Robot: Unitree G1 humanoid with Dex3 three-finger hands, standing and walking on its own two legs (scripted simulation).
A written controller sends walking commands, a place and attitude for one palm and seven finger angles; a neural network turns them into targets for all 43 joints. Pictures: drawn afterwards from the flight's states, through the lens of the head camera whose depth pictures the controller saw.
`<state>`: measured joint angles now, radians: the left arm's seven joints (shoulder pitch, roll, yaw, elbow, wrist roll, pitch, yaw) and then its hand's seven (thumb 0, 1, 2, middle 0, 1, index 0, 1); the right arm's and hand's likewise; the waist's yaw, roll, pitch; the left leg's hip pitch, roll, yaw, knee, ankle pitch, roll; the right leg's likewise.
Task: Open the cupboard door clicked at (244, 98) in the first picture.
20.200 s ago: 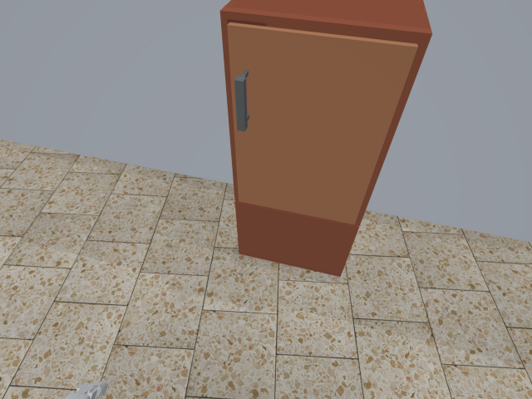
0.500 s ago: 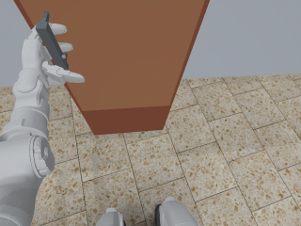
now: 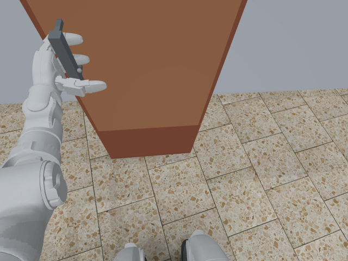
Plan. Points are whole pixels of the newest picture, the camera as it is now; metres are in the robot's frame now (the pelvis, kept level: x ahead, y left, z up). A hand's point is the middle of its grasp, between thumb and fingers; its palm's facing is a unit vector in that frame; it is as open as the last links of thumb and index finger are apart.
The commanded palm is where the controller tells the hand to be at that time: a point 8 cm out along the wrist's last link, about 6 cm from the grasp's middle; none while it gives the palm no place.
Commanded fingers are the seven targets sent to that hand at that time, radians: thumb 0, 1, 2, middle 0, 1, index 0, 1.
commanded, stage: close the thumb around the handle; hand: left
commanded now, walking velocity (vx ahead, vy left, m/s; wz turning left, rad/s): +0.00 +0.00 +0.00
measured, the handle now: (69, 55) +0.57 +0.19 +0.09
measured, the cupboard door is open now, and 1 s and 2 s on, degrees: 0 11 41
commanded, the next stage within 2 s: pull the door open along its arc in 0.46 s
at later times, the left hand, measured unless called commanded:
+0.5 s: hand (79, 69) +0.52 +0.16 +0.09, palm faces -0.02 -1.00 -0.01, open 5.5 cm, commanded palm +0.50 +0.21 +0.09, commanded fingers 0.00 0.90 0.90 -0.40 -1.35 -0.40 -1.35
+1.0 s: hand (84, 96) +0.45 +0.15 +0.09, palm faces -0.04 -1.00 +0.00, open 5.7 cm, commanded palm +0.40 +0.20 +0.09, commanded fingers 0.00 0.90 0.90 -0.40 -1.35 -0.40 -1.35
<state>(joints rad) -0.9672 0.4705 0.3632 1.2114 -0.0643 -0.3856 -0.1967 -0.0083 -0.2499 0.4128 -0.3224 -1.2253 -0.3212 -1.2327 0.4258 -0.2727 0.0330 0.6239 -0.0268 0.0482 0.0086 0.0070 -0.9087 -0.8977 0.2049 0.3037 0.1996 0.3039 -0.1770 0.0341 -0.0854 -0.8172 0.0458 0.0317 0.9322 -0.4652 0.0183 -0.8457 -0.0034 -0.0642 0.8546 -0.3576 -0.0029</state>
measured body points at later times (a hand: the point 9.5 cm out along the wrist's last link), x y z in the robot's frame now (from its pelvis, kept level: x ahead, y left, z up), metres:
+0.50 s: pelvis +0.00 +0.00 +0.00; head +0.13 +0.01 +0.43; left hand +0.52 +0.22 +0.09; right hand -0.01 -0.26 -0.11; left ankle -0.02 +0.10 -0.69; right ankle +0.02 -0.12 -0.69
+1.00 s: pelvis +0.02 +0.00 +0.01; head +0.10 +0.00 +0.46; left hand +0.45 +0.20 +0.09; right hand +0.05 -0.26 -0.10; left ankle -0.02 +0.10 -0.69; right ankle +0.02 -0.12 -0.69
